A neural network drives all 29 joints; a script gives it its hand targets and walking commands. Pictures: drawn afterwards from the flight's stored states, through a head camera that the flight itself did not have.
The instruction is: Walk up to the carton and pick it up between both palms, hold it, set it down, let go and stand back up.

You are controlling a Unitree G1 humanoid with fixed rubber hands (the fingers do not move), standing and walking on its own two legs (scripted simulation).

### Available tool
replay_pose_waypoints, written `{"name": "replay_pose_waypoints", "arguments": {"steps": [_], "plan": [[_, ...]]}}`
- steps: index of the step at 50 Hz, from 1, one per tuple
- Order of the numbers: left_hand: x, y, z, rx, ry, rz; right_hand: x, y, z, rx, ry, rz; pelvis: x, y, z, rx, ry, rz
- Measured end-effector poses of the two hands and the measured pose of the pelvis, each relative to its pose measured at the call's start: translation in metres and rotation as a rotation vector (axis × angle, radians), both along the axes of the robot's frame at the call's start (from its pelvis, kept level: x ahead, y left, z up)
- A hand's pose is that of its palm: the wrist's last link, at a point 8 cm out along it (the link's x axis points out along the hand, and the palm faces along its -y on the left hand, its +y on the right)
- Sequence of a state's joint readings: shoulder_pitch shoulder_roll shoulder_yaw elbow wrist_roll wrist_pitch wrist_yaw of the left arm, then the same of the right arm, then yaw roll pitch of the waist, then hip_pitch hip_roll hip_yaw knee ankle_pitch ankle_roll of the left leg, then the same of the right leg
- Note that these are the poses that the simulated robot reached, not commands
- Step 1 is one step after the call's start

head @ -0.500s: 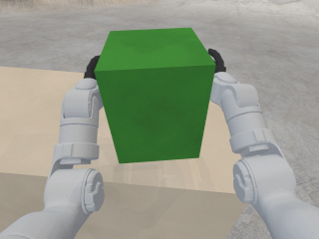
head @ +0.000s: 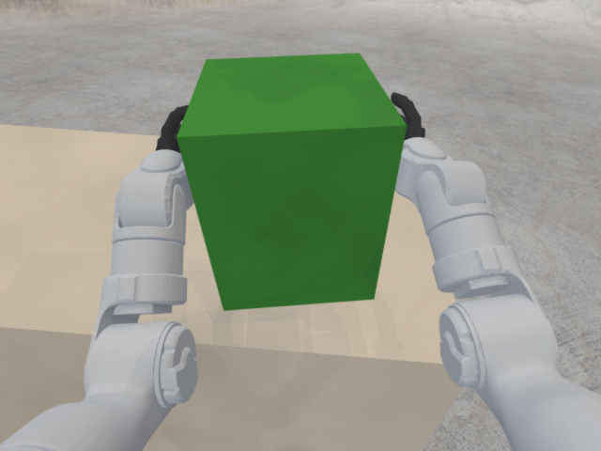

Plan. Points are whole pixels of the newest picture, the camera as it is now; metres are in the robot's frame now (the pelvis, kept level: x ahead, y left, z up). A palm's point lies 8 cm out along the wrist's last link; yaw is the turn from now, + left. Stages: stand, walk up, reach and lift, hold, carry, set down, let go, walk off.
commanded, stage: hold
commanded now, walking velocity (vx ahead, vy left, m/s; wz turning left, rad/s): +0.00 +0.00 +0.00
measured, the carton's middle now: (291, 181) +0.38 +0.00 +0.22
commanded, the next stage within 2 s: set down in 1.06 s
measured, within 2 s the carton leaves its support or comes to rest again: neither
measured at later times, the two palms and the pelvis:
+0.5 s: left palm (172, 161) +0.37 +0.15 +0.25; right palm (407, 149) +0.37 -0.14 +0.27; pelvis +0.00 +0.00 +0.00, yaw +0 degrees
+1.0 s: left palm (170, 163) +0.37 +0.15 +0.25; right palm (406, 150) +0.37 -0.14 +0.27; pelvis +0.00 +0.00 +0.00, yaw +0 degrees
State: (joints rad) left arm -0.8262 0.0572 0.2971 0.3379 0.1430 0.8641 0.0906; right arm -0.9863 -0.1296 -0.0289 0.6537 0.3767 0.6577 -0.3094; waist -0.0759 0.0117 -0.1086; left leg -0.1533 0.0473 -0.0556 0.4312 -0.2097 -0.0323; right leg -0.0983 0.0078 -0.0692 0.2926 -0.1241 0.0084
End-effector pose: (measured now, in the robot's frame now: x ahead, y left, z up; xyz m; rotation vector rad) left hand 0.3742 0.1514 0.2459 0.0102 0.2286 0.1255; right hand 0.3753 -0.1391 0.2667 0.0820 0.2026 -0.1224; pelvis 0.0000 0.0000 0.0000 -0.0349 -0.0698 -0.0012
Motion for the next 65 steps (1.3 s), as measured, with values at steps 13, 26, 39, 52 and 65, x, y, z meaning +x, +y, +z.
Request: {"name": "replay_pose_waypoints", "arguments": {"steps": [13,26,39,52,65], "plan": [[-0.002,0.0,0.003,0.005,-0.002,0.0,-0.002,0.0,0.001,0.007,-0.002,0.0,-0.001,0.0,0.0,0.001,-0.001,0.003],[-0.001,0.0,0.004,-0.003,-0.001,-0.003,-0.001,0.0,0.005,-0.003,0.0,-0.002,-0.002,0.0,0.0,0.002,0.0,0.0],[-0.002,0.001,0.0,-0.005,0.002,-0.003,-0.002,0.001,0.004,-0.006,0.003,-0.002,-0.002,-0.001,0.0,0.0,-0.001,0.002],[-0.002,0.002,0.004,-0.001,0.0,0.001,-0.002,0.002,0.003,0.005,0.002,-0.001,-0.002,0.0,0.0,0.001,0.001,0.002],[0.009,0.003,-0.01,-0.021,-0.001,-0.008,0.003,0.003,-0.019,-0.055,0.003,-0.006,-0.006,-0.002,0.0,0.009,-0.013,-0.006]]}}
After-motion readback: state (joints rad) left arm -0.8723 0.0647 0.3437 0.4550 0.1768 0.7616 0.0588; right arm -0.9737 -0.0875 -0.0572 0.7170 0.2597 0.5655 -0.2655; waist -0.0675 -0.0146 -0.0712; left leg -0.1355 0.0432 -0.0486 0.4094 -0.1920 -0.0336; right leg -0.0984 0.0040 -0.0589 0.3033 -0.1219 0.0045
